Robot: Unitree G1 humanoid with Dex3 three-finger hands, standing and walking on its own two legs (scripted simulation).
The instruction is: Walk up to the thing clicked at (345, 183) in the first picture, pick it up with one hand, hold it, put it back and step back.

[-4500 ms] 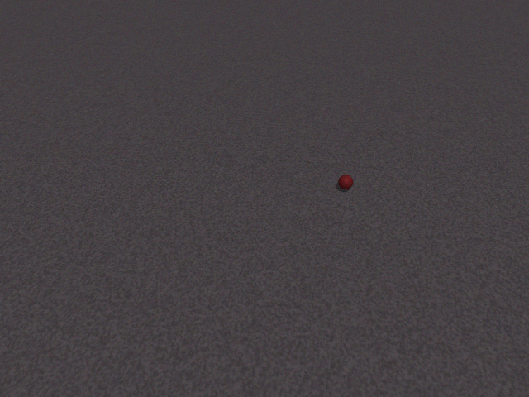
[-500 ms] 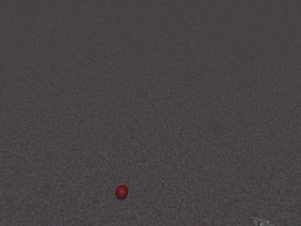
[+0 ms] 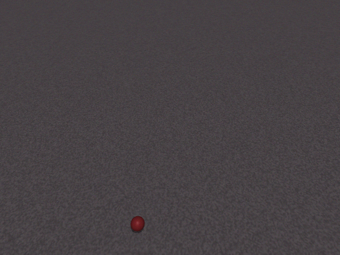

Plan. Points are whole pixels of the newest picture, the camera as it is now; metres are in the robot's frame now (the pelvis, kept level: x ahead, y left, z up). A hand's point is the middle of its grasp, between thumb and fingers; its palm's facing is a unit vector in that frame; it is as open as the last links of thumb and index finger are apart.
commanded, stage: walk up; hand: left
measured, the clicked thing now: (137, 223) +0.44 +0.23 -0.74
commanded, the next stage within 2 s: none
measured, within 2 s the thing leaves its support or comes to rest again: neither
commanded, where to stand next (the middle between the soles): +0.09 +0.00 m, yaw +0 degrees
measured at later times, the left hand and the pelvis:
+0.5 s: hand out of the picture +0.12 +0.25 -0.15, palm faces -0.02 -0.94 -0.34, open 7.4 cm; pelvis +0.02 +0.00 +0.00, yaw +0 degrees
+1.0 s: hand out of the picture +0.08 +0.29 -0.16, palm faces +0.00 -0.93 -0.37, open 7.4 cm; pelvis +0.04 +0.02 +0.00, yaw -1 degrees
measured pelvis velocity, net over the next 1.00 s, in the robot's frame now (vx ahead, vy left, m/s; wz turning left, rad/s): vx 0.04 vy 0.02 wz -0.01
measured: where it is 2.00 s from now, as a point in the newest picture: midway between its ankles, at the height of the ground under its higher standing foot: outside the picture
